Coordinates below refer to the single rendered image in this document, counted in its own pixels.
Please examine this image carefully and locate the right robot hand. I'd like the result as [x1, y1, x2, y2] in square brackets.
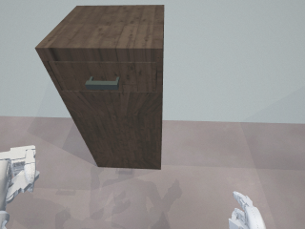
[229, 191, 266, 229]

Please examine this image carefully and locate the left robot hand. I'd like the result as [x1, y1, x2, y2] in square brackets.
[0, 145, 40, 211]

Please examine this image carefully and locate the drawer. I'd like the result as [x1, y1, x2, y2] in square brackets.
[49, 61, 157, 92]

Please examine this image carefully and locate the robot left forearm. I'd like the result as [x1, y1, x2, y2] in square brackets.
[0, 211, 10, 229]

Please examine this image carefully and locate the handle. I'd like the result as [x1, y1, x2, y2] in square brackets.
[85, 76, 120, 90]

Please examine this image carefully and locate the cabinet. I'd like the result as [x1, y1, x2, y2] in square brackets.
[35, 5, 165, 170]

